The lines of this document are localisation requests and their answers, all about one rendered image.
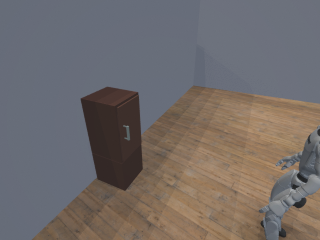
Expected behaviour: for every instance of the right robot forearm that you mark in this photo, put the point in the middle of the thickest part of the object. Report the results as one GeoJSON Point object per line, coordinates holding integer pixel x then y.
{"type": "Point", "coordinates": [297, 157]}

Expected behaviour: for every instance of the left robot shin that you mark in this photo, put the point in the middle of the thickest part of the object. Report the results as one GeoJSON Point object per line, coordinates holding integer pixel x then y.
{"type": "Point", "coordinates": [271, 230]}

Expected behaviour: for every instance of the right robot hand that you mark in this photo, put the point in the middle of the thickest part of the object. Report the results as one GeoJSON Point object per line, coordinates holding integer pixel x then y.
{"type": "Point", "coordinates": [288, 160]}

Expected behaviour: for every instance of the right robot foot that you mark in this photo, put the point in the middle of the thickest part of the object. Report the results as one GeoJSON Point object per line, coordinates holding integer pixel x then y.
{"type": "Point", "coordinates": [282, 232]}

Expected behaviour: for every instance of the handle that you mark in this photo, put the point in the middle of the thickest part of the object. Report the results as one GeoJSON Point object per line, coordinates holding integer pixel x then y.
{"type": "Point", "coordinates": [128, 132]}

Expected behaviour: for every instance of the cupboard door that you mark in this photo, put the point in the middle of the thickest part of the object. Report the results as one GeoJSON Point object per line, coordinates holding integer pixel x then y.
{"type": "Point", "coordinates": [129, 115]}

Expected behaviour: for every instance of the robot left upper arm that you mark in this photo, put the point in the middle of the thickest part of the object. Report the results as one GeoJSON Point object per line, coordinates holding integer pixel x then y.
{"type": "Point", "coordinates": [317, 163]}

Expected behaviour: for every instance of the left robot forearm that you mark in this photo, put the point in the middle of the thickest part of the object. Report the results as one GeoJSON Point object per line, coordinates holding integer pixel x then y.
{"type": "Point", "coordinates": [309, 188]}

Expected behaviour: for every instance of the left robot hand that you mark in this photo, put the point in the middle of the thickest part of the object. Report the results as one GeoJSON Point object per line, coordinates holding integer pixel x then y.
{"type": "Point", "coordinates": [276, 207]}

